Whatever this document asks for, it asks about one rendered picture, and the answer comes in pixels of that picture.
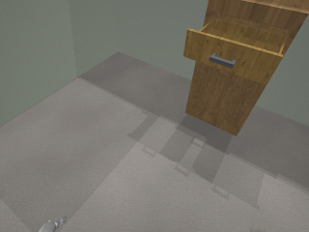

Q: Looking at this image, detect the cabinet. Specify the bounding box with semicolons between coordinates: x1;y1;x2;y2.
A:
185;0;309;136

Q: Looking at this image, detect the handle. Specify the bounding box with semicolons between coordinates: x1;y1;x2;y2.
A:
209;52;237;69

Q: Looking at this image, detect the left robot hand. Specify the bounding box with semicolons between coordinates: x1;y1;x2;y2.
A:
39;217;67;232

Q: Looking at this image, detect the drawer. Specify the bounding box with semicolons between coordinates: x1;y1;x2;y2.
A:
183;18;288;85

